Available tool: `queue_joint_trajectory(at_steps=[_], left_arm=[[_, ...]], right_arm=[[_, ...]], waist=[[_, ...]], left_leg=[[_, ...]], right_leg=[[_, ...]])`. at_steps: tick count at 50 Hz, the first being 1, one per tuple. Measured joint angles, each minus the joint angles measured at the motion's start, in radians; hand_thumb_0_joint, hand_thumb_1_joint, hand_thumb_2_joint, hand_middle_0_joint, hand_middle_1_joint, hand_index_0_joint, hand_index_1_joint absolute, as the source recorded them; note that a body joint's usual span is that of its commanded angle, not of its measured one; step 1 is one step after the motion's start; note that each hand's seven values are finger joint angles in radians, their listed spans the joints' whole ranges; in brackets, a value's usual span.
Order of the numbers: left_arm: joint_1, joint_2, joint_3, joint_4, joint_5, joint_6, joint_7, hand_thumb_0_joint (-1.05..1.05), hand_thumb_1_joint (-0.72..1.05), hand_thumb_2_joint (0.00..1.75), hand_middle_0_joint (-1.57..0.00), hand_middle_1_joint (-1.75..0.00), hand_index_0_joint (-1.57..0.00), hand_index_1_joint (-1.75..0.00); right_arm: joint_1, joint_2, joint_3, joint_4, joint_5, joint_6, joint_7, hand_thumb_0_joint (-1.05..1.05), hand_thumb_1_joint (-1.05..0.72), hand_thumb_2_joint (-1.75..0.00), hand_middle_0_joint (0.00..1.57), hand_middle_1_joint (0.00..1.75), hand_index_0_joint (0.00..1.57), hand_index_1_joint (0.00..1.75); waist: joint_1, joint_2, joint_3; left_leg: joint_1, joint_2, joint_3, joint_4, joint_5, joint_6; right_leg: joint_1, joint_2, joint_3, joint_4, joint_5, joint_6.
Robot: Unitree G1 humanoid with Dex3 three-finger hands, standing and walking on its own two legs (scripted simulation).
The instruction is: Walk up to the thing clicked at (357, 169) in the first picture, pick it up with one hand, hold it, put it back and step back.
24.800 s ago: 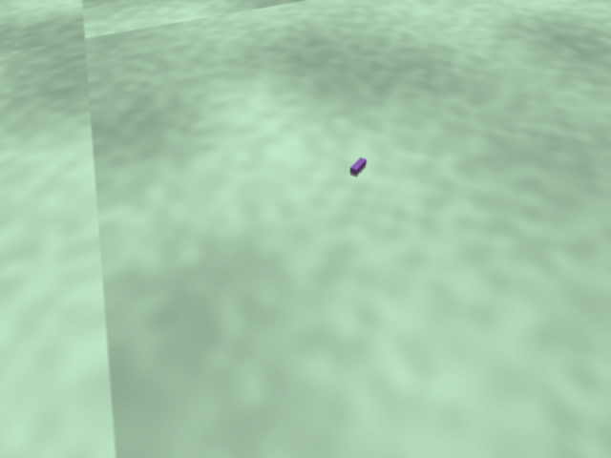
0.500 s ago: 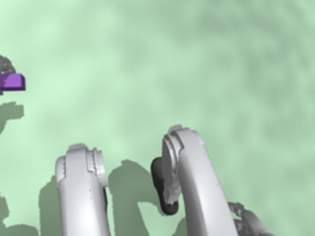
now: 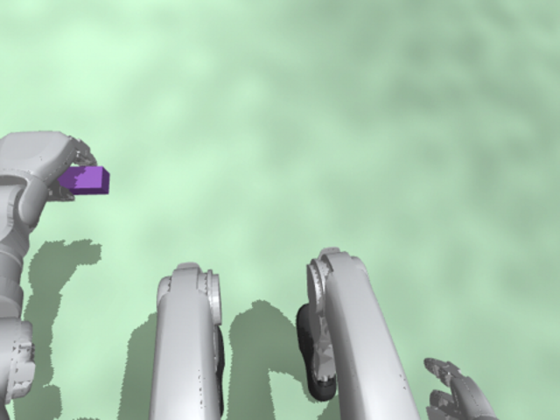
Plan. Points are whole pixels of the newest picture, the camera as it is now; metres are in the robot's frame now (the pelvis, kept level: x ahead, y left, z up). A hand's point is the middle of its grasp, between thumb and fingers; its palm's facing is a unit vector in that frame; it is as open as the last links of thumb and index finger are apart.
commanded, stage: lift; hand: left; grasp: from above
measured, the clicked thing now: (71, 181) +0.46 +0.31 -0.14
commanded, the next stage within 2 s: hold in 1.14 s
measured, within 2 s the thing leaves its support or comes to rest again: neither
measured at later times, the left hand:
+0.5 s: hand out of the picture +0.36 +0.27 +0.10, palm faces -0.43 -0.08 -0.90, open 6.5 cm
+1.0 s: hand out of the picture +0.37 +0.24 +0.22, palm faces -0.43 -0.07 -0.90, open 6.5 cm
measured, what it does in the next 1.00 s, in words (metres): rises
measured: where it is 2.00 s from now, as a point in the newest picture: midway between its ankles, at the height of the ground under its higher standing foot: (264, 379)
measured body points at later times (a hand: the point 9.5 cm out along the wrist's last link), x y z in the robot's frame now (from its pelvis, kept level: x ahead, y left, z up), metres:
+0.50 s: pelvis +0.01 +0.00 +0.17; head +0.13 +0.02 +0.61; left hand +0.38 +0.27 +0.16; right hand +0.14 -0.26 +0.05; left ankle +0.08 +0.11 -0.38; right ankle +0.11 -0.13 -0.38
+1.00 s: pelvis +0.05 -0.01 +0.29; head +0.12 -0.01 +0.74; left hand +0.39 +0.24 +0.28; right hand +0.16 -0.27 +0.17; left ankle +0.08 +0.11 -0.38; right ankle +0.11 -0.13 -0.38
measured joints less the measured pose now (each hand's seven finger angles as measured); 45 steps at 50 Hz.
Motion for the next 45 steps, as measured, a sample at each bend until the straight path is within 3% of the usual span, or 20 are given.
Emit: queue_joint_trajectory(at_steps=[9,19,24,33,40,45], left_arm=[[0.138,-0.070,-0.034,-0.146,-0.063,0.030,-0.034,0.00,0.54,0.04,-0.96,-0.20,-1.01,-0.13],[0.277,-0.145,-0.068,-0.262,-0.087,0.091,-0.026,0.00,0.55,0.02,-0.95,-0.20,-1.01,-0.12],[0.345,-0.185,-0.104,-0.288,-0.097,0.130,-0.025,0.00,0.56,0.01,-0.95,-0.20,-1.01,-0.12],[0.385,-0.246,-0.154,-0.223,-0.081,0.149,0.008,0.00,0.56,0.00,-0.95,-0.21,-1.01,-0.12],[0.375,-0.281,-0.178,-0.167,-0.056,0.158,0.037,0.00,0.56,0.00,-0.94,-0.22,-1.01,-0.13],[0.373,-0.308,-0.197,-0.155,-0.058,0.176,0.053,0.00,0.56,0.00,-0.94,-0.24,-1.00,-0.14]], right_arm=[[-0.020,0.020,-0.014,-0.010,0.033,-0.001,-0.032,0.00,-0.90,-0.90,0.20,0.30,0.20,0.30],[-0.013,0.046,-0.024,0.011,0.063,-0.008,-0.078,0.01,-0.90,-0.90,0.20,0.30,0.20,0.30],[0.005,0.052,-0.027,0.033,0.074,-0.024,-0.100,0.01,-0.90,-0.90,0.20,0.30,0.20,0.30],[0.046,0.051,-0.034,0.071,0.080,-0.074,-0.126,0.01,-0.90,-0.90,0.20,0.30,0.20,0.30],[0.068,0.044,-0.050,0.093,0.079,-0.097,-0.127,0.01,-0.90,-0.90,0.20,0.30,0.20,0.30],[0.080,0.042,-0.058,0.099,0.081,-0.103,-0.123,0.01,-0.90,-0.90,0.20,0.30,0.20,0.30]], waist=[[0.036,0.007,-0.029],[0.057,0.008,-0.036],[0.066,0.010,-0.034],[0.071,0.003,-0.023],[0.081,0.000,-0.006],[0.090,0.001,0.011]], left_leg=[[0.193,0.012,0.016,-0.162,0.010,-0.002],[0.480,0.024,0.028,-0.393,0.043,-0.008],[0.654,0.031,0.037,-0.538,0.071,-0.010],[0.929,0.038,0.047,-0.778,0.127,-0.017],[1.090,0.043,0.057,-0.925,0.163,-0.020],[1.191,0.044,0.067,-1.020,0.187,-0.020]], right_leg=[[0.177,0.005,0.016,-0.150,0.015,-0.002],[0.452,0.011,0.027,-0.373,0.052,-0.009],[0.620,0.015,0.035,-0.514,0.082,-0.013],[0.888,0.018,0.045,-0.744,0.135,-0.023],[1.042,0.021,0.055,-0.883,0.171,-0.027],[1.139,0.021,0.065,-0.973,0.195,-0.028]])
